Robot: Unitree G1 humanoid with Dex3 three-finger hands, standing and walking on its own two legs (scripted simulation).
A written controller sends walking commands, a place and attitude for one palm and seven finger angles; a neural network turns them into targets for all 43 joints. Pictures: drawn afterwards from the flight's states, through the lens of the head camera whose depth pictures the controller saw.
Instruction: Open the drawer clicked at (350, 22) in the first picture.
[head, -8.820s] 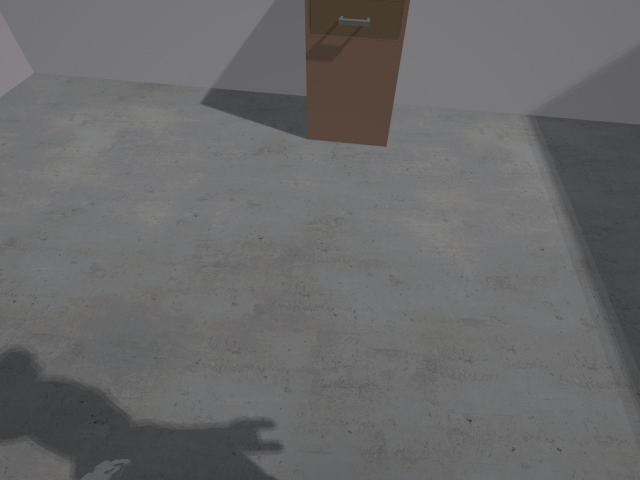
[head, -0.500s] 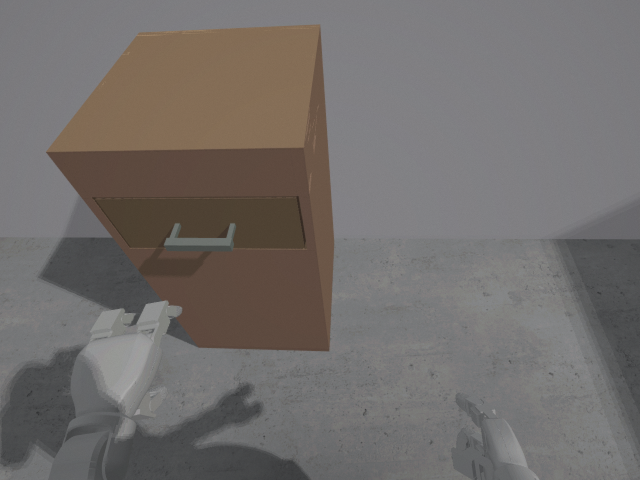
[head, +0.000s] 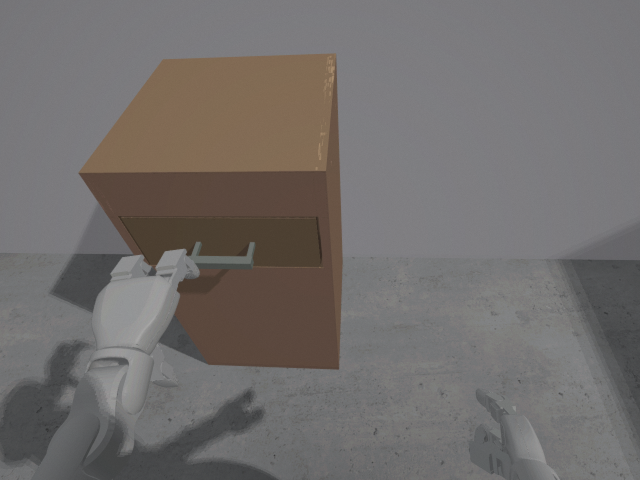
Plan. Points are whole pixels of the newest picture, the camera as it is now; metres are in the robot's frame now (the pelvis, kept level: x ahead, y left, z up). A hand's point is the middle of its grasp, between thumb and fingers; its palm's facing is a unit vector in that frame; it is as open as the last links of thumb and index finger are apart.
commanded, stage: raise the hand with hooked fingers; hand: left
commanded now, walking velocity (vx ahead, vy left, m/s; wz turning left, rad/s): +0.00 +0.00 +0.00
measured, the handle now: (222, 254) +0.53 +0.28 -0.12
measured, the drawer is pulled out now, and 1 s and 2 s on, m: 0.00 0.00 0.00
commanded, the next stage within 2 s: move the hooked fingers above the handle in 0.62 s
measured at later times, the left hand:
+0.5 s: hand (158, 302) +0.29 +0.24 +0.08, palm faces +0.02 -0.09 -1.00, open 13.8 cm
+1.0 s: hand (167, 300) +0.31 +0.25 +0.05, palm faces -0.04 -0.07 -1.00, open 13.8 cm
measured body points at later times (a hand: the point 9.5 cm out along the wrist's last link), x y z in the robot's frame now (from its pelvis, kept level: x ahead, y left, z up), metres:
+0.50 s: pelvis -0.01 +0.00 +0.01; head +0.02 -0.03 +0.46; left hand +0.29 +0.24 +0.13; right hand +0.17 -0.23 -0.11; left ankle -0.01 +0.12 -0.72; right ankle -0.03 -0.11 -0.72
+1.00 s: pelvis -0.01 -0.01 +0.00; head +0.02 -0.03 +0.45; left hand +0.31 +0.25 +0.11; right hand +0.18 -0.24 -0.11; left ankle -0.01 +0.12 -0.72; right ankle -0.03 -0.11 -0.72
